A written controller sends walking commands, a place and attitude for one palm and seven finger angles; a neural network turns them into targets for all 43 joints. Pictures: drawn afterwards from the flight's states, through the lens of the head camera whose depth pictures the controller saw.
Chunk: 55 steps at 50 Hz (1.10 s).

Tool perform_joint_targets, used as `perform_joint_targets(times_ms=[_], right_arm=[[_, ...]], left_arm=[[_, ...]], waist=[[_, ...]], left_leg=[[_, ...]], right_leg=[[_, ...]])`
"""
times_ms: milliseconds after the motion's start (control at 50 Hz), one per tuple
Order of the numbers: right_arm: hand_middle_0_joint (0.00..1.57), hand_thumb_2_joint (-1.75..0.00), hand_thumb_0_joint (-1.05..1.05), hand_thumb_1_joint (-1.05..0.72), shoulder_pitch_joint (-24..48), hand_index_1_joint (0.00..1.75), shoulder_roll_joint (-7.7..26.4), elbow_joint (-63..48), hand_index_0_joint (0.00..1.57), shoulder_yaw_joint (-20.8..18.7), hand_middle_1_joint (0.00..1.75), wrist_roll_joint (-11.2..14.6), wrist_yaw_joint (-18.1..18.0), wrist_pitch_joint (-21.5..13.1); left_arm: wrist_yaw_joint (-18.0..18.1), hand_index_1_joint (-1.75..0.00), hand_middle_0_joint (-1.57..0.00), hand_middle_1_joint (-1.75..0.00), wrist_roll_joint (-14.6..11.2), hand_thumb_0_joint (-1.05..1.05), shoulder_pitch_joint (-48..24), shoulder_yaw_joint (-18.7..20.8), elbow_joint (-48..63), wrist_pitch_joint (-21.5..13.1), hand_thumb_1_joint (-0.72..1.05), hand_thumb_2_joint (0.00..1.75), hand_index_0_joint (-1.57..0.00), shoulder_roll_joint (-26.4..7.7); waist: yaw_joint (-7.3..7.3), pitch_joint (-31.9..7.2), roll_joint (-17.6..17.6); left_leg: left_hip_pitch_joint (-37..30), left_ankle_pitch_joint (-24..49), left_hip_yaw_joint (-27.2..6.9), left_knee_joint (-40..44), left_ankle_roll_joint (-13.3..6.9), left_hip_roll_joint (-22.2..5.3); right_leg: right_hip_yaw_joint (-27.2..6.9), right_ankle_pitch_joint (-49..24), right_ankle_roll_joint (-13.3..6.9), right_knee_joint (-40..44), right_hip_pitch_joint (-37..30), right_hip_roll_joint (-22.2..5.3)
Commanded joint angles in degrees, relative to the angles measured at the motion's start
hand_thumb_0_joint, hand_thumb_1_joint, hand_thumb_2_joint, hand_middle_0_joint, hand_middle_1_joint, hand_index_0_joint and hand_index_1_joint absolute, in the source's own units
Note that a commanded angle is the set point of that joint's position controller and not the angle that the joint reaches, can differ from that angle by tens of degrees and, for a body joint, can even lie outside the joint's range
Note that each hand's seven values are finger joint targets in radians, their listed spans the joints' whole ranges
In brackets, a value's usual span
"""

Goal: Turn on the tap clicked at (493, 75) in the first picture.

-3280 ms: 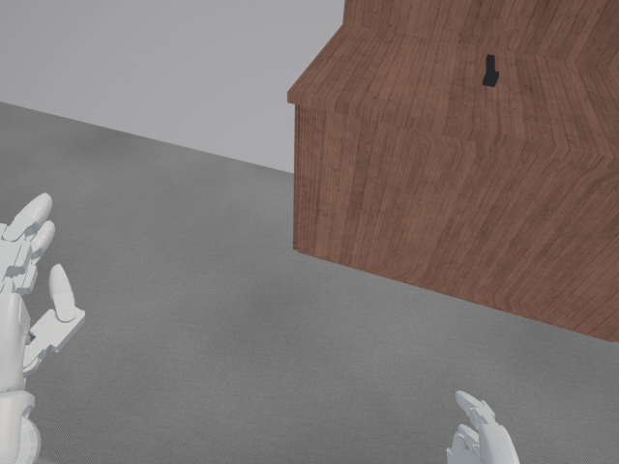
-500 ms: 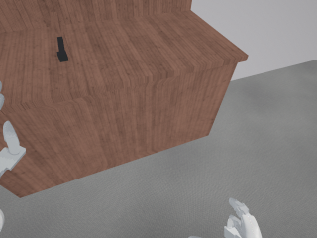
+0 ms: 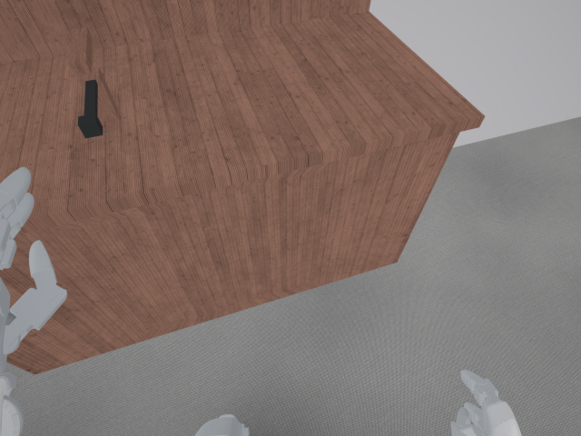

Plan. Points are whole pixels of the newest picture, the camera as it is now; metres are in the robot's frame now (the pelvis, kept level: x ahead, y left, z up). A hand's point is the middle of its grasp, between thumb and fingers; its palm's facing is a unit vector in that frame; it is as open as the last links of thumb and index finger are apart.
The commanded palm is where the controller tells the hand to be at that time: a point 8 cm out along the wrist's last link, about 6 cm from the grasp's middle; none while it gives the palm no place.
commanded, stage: take the last steps up to it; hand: left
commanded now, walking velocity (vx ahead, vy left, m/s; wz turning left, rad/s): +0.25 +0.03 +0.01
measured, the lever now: (90, 126) +0.56 +0.38 +0.09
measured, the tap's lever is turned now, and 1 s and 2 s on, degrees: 0 0 0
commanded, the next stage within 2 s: come to a stop and stand still in 0.48 s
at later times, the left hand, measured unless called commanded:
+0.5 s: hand (103, 213) +0.31 +0.22 +0.17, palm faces +0.44 -0.78 -0.45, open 7.4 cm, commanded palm +0.25 +0.27 +0.18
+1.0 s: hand (95, 192) +0.34 +0.24 +0.18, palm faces +0.42 -0.83 -0.38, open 7.4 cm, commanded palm +0.28 +0.28 +0.18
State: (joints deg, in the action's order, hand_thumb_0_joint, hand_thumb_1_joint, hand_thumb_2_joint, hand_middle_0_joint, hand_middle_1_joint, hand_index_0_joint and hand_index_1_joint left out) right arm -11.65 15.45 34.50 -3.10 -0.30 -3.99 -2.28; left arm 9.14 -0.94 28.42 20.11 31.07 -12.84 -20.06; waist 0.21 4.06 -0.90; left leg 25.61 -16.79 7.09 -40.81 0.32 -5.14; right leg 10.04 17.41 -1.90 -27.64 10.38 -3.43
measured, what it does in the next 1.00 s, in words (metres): walks ahead: left foot, then right foot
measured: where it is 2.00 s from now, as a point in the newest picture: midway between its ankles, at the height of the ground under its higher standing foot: outside the picture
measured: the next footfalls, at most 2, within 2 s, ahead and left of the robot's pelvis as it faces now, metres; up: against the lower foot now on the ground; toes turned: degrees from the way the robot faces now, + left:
left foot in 0.08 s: +0.13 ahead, +0.13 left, +0.00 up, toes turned +9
right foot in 0.42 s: +0.13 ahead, -0.06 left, +0.00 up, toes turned +1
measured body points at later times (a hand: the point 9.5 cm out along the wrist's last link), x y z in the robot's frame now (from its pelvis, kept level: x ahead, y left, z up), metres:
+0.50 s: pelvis +0.10 -0.02 -0.01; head +0.11 -0.04 +0.43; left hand +0.28 +0.26 +0.20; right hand +0.26 -0.22 -0.13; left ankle +0.08 +0.11 -0.71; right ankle +0.13 -0.11 -0.74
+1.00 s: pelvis +0.12 +0.00 +0.00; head +0.14 +0.01 +0.44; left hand +0.31 +0.29 +0.20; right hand +0.30 -0.20 -0.08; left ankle +0.17 +0.11 -0.74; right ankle +0.13 -0.11 -0.74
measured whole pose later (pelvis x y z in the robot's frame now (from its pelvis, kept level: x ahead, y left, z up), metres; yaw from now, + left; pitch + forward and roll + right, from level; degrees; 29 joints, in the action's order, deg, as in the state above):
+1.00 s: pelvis +0.12 +0.00 +0.00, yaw -1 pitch -1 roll -1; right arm -9.9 8.4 32.2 1.7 -0.5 -2.1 -5.3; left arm 8.9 -1.8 24.4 20.8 29.9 -11.2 -20.8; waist -1.2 4.0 -0.1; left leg 16.9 -11.2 6.1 -29.6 -1.0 -3.2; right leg 3.3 16.6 0.7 -29.0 12.8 -0.2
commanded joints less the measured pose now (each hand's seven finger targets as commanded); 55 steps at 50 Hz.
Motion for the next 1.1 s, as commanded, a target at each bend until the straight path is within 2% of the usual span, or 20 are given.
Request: perform_joint_targets(times_ms=[0, 40, 60, 100, 200, 360, 380, 420, 460, 500, 560, 660, 700, 740, 800, 900, 980, 1040, 1060, 1080], right_arm=[[0.2, -0.9, 0.0, -0.9, 3.43, 0.3, 1.73, -9.41, 0.2, -0.51, 0.3, 0.25, -0.53, -3.2], [0.2, -0.9, 0.0, -0.9, 2.3, 0.3, 3.26, -9.75, 0.2, -1.12, 0.3, 0.5, -1.07, -3.01], [0.2, -0.9, 0.0, -0.9, 2.99, 0.3, 4.34, -9.95, 0.2, -1.42, 0.3, 0.6, -0.91, -2.9], [0.2, -0.9, 0.0, -0.9, 4.68, 0.3, 2.59, -9.62, 0.2, 0.29, 0.3, 0.08, -0.42, -3.47], [0.2, -0.9, 0.0, -0.9, 3.61, 0.3, 2.6, -8.14, 0.2, -0.25, 0.3, 1.02, 0.87, -4.31], [0.2, -0.9, 0.0, -0.9, 4.0, 0.3, 1.82, -7.8, 0.2, 1.04, 0.3, 0.95, 0.21, -4.57], [0.2, -0.9, 0.0, -0.9, 3.74, 0.3, 1.35, -7.45, 0.2, 0.99, 0.3, 0.92, 0.1, -4.16], [0.2, -0.9, 0.0, -0.9, 5.73, 0.3, -0.05, -8.48, 0.2, 1.73, 0.3, 0.77, 0.07, -3.68], [0.2, -0.9, 0.0, -0.9, 4.94, 0.3, 1.55, -6.55, 0.2, 0.84, 0.3, 0.65, 0.43, -4.24], [0.2, -0.9, 0.0, -0.9, 6.06, 0.3, 0.98, -5.93, 0.2, 1.72, 0.3, 0.85, 0.66, -2.81], [0.2, -0.9, 0.0, -0.9, 6.35, 0.3, 0.81, -6.62, 0.2, 1.77, 0.3, 0.51, 0.47, -2.19], [0.2, -0.9, 0.0, -0.9, 5.23, 0.3, 0.89, -9.33, 0.2, 0.96, 0.3, -0.11, 0.05, -2.94], [0.2, -0.9, 0.0, -0.9, 3.73, 0.3, 1.58, -9.7, 0.2, 0.16, 0.3, 0.29, -0.62, -2.56], [0.2, -0.9, 0.0, -0.9, 3.83, 0.3, 3.49, -10.57, 0.2, -0.4, 0.3, 0.78, -0.87, -2.43], [0.2, -0.9, 0.0, -0.9, 3.66, 0.3, 2.87, -9.9, 0.2, -0.03, 0.3, -0.35, -0.3, -3.74], [0.2, -0.9, 0.0, -0.9, 2.05, 0.3, 3.29, -8.91, 0.2, 0.24, 0.3, 0.29, 1.33, -5.61], [0.2, -0.9, 0.0, -0.9, 3.6, 0.3, 2.91, -9.5, 0.2, 1.0, 0.3, 0.33, 1.42, -5.18], [0.2, -0.9, 0.0, -0.9, 4.29, 0.3, 1.39, -10.04, 0.2, 1.47, 0.3, 0.67, 1.14, -4.45], [0.2, -0.9, 0.0, -0.9, 1.19, 0.3, 3.92, -7.86, 0.2, -0.97, 0.3, -2.65, 0.25, -8.39], [0.2, -0.9, 0.0, -0.9, 1.73, 0.3, -1.82, -5.13, 0.2, 1.36, 0.3, -0.52, 0.14, -8.21]], left_arm=[[2.58, -0.3, -0.2, -0.3, -0.64, 0.0, -4.48, 8.34, 14.16, -3.09, 0.9, 0.9, -0.2, -11.51], [2.57, -0.3, -0.2, -0.3, -0.6, 0.0, -6.96, 7.57, 14.54, -3.68, 0.9, 0.9, -0.2, -11.18], [2.55, -0.3, -0.2, -0.3, -0.77, 0.0, -7.34, 7.62, 14.3, -4.06, 0.9, 0.9, -0.2, -10.73], [1.75, -0.3, -0.2, -0.3, -0.46, 0.0, -7.4, 8.71, 7.73, -4.04, 0.9, 0.9, -0.2, -13.28], [0.22, -0.3, -0.2, -0.3, -0.58, 0.0, -4.49, 6.88, 14.03, -3.79, 0.9, 0.9, -0.2, -9.91], [0.69, -0.3, -0.2, -0.3, -0.41, 0.0, -5.61, 7.58, 7.84, -1.95, 0.9, 0.9, -0.2, -9.99], [0.71, -0.3, -0.2, -0.3, -0.03, 0.0, -6.84, 7.6, 6.54, -1.76, 0.9, 0.9, -0.2, -10.41], [0.99, -0.3, -0.2, -0.3, -0.02, 0.0, -9.07, 7.67, 5.17, -0.64, 0.9, 0.9, -0.2, -12.35], [0.31, -0.3, -0.2, -0.3, -0.23, 0.0, -10.36, 6.89, 3.15, -0.9, 0.9, 0.9, -0.2, -11.15], [0.59, -0.3, -0.2, -0.3, -0.11, 0.0, -9.03, 7.27, 5.38, -1.64, 0.9, 0.9, -0.2, -11.29], [0.9, -0.3, -0.2, -0.3, 0.22, 0.0, -6.01, 7.26, 8.31, -3.06, 0.9, 0.9, -0.2, -10.87], [1.92, -0.3, -0.2, -0.3, -0.49, 0.0, 0.09, 9.01, 14.35, -3.19, 0.9, 0.9, -0.2, -11.58], [2.19, -0.3, -0.2, -0.3, -1.04, 0.0, 0.0, 9.32, 15.21, -2.82, 0.9, 0.9, -0.2, -11.6], [2.09, -0.3, -0.2, -0.3, -0.98, 0.0, -1.54, 8.77, 15.43, -2.87, 0.9, 0.9, -0.2, -11.61], [0.74, -0.3, -0.2, -0.3, -0.94, 0.0, -2.2, 8.45, 11.07, -3.32, 0.9, 0.9, -0.2, -11.0], [0.4, -0.3, -0.2, -0.3, -0.45, 0.0, -6.06, 3.97, 12.49, -2.42, 0.9, 0.9, -0.2, -8.55], [0.05, -0.3, -0.2, -0.3, -0.73, 0.0, -4.89, 5.21, 10.16, -1.19, 0.9, 0.9, -0.2, -9.04], [-0.18, -0.3, -0.2, -0.3, -1.48, 0.0, -4.18, 6.15, 9.12, -0.3, 0.9, 0.9, -0.2, -9.39], [-1.49, -0.3, -0.2, -0.3, 6.26, 0.0, -63.23, 37.84, 16.89, -5.26, 0.9, 0.9, -0.2, -53.39], [-4.14, -0.3, -0.2, -0.3, 0.8, 0.0, -30.37, 14.91, -15.11, -2.48, 0.9, 0.9, -0.2, -19.66]], waist=[[-0.35, -11.53, -2.88], [1.13, -13.22, 7.17], [0.72, -14.0, 18.18], [0.35, -9.81, 16.8], [-0.72, -10.1, 13.21], [-0.35, -10.35, 8.55], [-0.14, -10.64, 2.69], [-0.57, -8.3, -16.85], [-0.21, -7.03, -13.92], [-0.1, -8.19, -6.96], [-0.09, -10.31, -6.84], [-1.32, -13.41, -3.72], [0.21, -14.48, -0.82], [-0.94, -14.62, 8.94], [-0.82, -8.87, 17.24], [0.1, -12.48, 12.65], [-0.39, -11.56, 8.83], [-0.27, -11.08, -0.78], [-3.53, 1.92, -8.2], [-1.7, -9.29, -9.67]], left_leg=[[-10.66, 7.59, 3.97, 12.05, -0.43, 2.67], [-22.93, 9.62, -4.39, 16.9, -3.55, -1.77], [-30.58, 16.61, -21.64, 18.99, -9.19, -13.45], [-23.49, 13.05, -32.25, 24.28, -14.2, -19.69], [-17.99, 15.07, -11.12, 21.43, -10.46, -11.96], [-8.91, 2.41, -4.98, 13.83, -5.18, -9.09], [-6.84, -2.76, -2.6, 7.01, -3.79, -6.3], [8.96, -16.88, -0.68, -16.59, -0.09, 3.56], [10.38, -10.39, -7.05, -25.71, 0.43, 1.33], [10.63, -7.15, -7.03, -24.94, 1.2, -0.03], [3.95, -4.81, -4.04, -12.56, 0.9, 0.13], [-5.63, 2.55, -0.59, 7.78, 0.78, 3.8], [-14.4, 13.03, -1.67, 15.65, 0.88, 2.42], [-19.37, 35.63, -11.83, 16.35, -2.44, -7.54], [-15.94, 37.2, -18.21, 22.23, -6.41, -13.23], [-22.57, 39.56, -11.51, 17.07, -4.3, -10.98], [-12.1, 20.33, -10.11, 17.23, -3.1, -9.43], [-9.15, 3.0, -4.9, 13.23, 0.25, -2.35], [-3.83, 7.04, -2.6, 7.81, 0.12, 0.6], [-12.74, 6.52, -6.04, 10.11, -0.88, 5.27]], right_leg=[[-9.09, -18.15, -4.5, 1.49, -6.11, -10.43], [-5.45, -12.47, -0.88, -13.84, 3.32, -5.57], [-3.05, 7.75, 1.62, -25.61, 15.96, 0.46], [-9.48, 17.63, 1.44, -40.0, 23.07, 1.13], [-6.24, 6.43, 2.81, -28.48, 19.28, -1.0], [-0.21, -1.22, 3.41, -0.58, -0.72, 2.49], [-5.08, -2.18, 2.07, 3.63, -3.09, -0.65], [-34.74, -5.07, -7.41, 12.83, -7.07, -18.86], [-32.97, -1.99, -8.31, 14.06, -4.19, -19.0], [-23.85, -13.86, -8.51, 10.24, -6.28, -17.21], [-12.8, -25.87, -6.61, 7.63, -5.54, -13.93], [-10.81, -33.0, -4.58, 2.66, -8.93, -10.85], [-9.61, -29.88, -1.22, -1.7, -6.47, -8.68], [-6.39, -13.18, 2.72, -7.11, 0.34, -1.69], [-7.53, 12.37, 2.69, -12.73, 6.84, 1.51], [-6.94, 1.84, 2.72, -2.56, 5.03, 2.99], [-7.8, -6.5, 2.81, 3.77, -3.98, 1.84], [-13.94, -11.27, 0.99, 5.82, -1.25, -2.53], [-17.17, -17.83, 2.15, 13.76, 9.87, -3.02], [-18.66, -13.53, -3.31, 9.2, 8.2, -6.69]])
